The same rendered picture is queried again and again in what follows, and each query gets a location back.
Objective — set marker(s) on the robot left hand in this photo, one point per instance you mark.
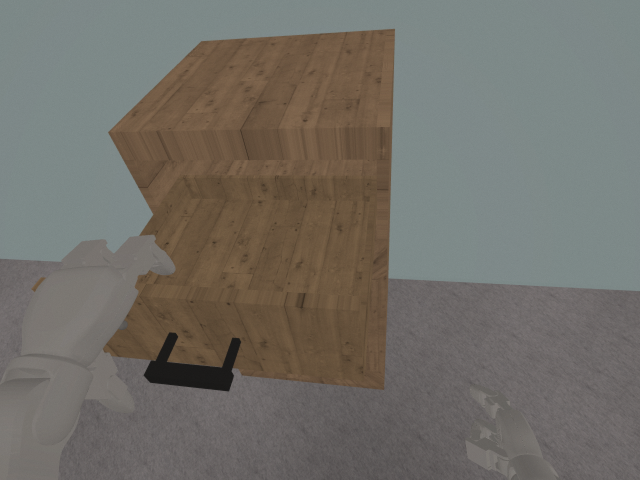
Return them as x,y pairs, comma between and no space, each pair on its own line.
75,311

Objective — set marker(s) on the left robot forearm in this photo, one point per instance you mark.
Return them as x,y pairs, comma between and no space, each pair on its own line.
40,400

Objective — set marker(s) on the cabinet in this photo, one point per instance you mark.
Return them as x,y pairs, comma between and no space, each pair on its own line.
305,105

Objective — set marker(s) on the drawer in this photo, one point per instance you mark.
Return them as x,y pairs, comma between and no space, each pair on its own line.
282,262

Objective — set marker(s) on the robot right hand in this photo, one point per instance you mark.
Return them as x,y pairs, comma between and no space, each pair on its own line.
492,447

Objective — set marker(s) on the handle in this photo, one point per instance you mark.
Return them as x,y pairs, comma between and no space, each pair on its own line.
188,375

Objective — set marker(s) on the right robot forearm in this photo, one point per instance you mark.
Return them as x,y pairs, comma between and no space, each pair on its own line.
530,467

